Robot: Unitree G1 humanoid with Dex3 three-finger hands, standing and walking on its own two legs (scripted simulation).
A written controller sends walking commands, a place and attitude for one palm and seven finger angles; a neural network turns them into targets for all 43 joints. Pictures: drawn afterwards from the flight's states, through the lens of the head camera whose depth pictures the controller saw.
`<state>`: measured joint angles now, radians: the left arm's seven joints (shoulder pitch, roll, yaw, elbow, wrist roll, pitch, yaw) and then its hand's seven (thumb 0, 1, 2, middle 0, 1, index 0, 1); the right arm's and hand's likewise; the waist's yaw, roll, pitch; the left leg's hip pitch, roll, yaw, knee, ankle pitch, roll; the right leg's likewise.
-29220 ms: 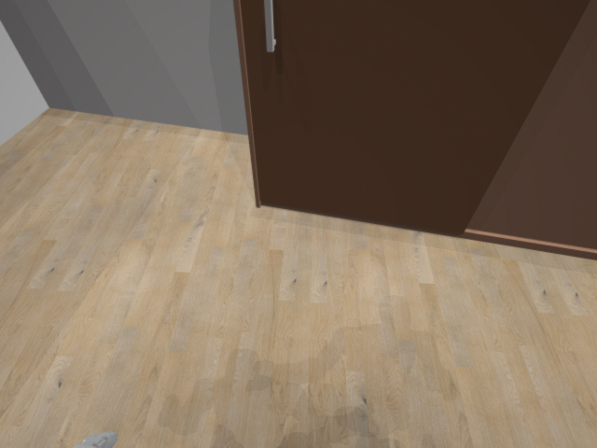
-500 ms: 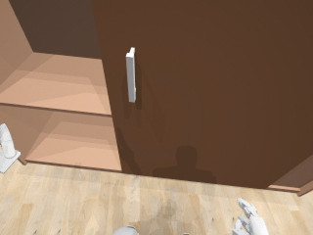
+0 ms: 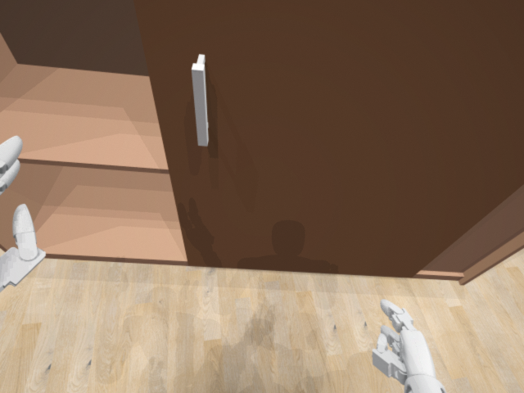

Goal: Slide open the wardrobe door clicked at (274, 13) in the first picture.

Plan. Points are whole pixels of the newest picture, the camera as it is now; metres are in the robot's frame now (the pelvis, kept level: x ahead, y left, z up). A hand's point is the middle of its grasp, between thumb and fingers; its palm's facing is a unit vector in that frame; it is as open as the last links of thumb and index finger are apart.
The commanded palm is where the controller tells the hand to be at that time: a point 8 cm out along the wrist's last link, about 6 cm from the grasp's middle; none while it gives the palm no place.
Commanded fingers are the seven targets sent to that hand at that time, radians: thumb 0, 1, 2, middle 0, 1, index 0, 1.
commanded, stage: stop stepping back and stand still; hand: left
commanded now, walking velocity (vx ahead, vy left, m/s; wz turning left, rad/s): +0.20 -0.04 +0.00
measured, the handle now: (202, 103) +0.59 +0.16 +0.08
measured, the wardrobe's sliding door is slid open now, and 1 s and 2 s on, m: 0.65 0.65 0.65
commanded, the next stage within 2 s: let the arm hang, fingers relaxed in 0.76 s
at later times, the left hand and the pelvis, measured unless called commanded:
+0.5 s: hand (0, 324) +0.16 +0.26 +0.15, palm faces +0.43 -0.80 -0.41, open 7.4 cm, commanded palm +0.09 +0.30 +0.18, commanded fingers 0.00 0.90 0.90 -0.20 -0.30 -0.20 -0.30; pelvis -0.05 +0.00 -0.01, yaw +0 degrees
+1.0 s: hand out of the picture +0.12 +0.27 -0.04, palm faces +0.14 -0.88 -0.45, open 7.4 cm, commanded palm none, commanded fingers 0.00 0.90 0.90 -0.20 -0.30 -0.20 -0.30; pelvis -0.08 +0.01 -0.01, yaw +2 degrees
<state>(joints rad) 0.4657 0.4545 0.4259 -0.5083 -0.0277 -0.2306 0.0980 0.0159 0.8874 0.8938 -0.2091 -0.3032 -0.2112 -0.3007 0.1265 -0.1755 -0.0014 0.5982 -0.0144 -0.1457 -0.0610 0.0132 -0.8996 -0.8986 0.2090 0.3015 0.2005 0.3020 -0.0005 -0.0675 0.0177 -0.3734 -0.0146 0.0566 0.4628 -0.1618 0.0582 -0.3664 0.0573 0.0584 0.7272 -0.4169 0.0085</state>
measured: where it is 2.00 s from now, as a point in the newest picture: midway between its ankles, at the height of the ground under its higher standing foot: outside the picture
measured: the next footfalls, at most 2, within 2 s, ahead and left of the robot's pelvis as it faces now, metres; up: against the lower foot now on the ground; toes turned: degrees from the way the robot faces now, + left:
right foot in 0.20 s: -0.03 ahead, -0.11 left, +0.00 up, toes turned -1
left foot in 0.40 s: -0.02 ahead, +0.12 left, +0.00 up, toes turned +3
